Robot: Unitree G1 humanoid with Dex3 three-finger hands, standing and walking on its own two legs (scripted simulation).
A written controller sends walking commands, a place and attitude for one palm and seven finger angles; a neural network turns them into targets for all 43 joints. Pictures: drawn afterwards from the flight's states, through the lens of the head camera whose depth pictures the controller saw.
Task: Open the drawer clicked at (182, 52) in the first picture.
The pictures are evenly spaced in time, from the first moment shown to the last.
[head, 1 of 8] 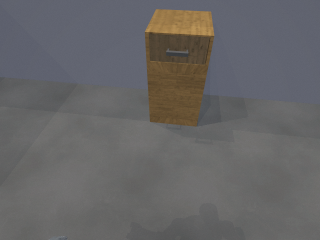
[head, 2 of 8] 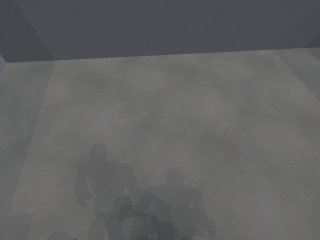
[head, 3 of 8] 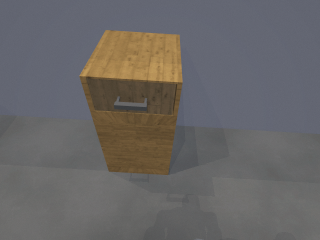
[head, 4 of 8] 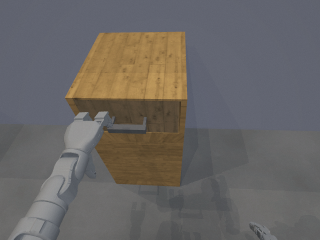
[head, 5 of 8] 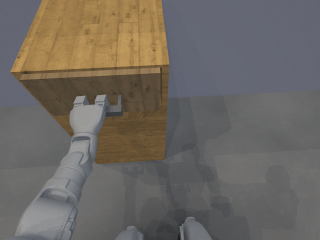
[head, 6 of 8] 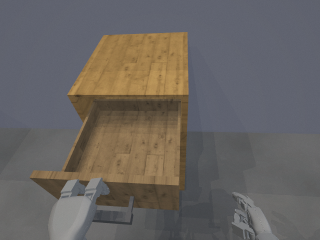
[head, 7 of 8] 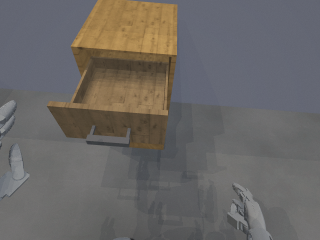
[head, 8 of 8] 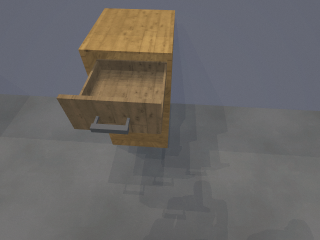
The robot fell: no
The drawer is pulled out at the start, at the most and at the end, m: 0.00 0.30 0.30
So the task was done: yes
